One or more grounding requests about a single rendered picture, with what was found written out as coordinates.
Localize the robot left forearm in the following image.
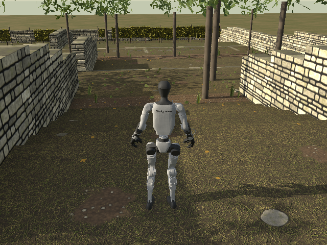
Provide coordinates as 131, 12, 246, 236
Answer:
132, 123, 142, 140

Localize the humanoid robot head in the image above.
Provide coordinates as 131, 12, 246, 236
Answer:
155, 81, 172, 105

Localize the robot right shin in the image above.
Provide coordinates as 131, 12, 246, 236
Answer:
168, 168, 177, 202

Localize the robot right upper arm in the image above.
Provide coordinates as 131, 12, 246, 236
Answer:
175, 103, 189, 130

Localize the robot right forearm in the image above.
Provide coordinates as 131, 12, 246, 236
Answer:
184, 123, 194, 140

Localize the robot left upper arm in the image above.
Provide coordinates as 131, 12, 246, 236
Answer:
138, 103, 153, 131

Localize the left robot hand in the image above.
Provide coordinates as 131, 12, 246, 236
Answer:
130, 137, 142, 148

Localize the right robot hand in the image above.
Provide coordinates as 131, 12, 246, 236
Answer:
183, 138, 195, 148

